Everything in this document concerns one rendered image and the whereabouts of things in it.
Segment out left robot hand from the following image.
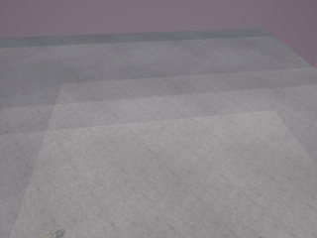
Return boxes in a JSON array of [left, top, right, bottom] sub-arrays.
[[41, 228, 65, 238]]

